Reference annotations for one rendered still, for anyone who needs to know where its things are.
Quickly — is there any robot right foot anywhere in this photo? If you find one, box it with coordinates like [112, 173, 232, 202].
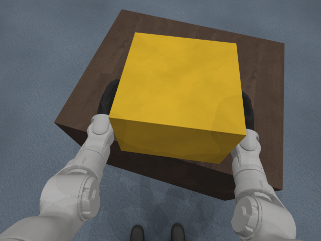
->
[171, 223, 185, 241]

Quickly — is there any robot left foot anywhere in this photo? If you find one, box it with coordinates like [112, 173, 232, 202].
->
[130, 225, 144, 241]

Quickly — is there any right robot upper arm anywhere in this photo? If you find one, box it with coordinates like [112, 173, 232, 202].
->
[231, 196, 303, 241]

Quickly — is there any robot foot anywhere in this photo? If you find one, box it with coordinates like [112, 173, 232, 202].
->
[171, 223, 185, 241]
[130, 225, 144, 241]

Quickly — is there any left robot hand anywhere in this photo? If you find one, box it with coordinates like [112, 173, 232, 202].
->
[97, 79, 120, 115]

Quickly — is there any pedestal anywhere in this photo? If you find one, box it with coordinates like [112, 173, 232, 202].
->
[54, 10, 284, 201]

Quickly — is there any left robot upper arm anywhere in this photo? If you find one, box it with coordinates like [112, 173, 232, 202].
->
[0, 175, 100, 241]

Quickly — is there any right robot hand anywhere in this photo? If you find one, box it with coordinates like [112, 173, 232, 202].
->
[242, 91, 254, 131]

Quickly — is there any carton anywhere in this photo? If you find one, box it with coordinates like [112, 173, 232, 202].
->
[108, 32, 247, 164]

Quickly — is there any right robot forearm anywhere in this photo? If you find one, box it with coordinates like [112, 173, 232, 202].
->
[231, 129, 296, 238]

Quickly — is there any left robot forearm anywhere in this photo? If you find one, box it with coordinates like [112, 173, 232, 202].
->
[40, 114, 114, 212]

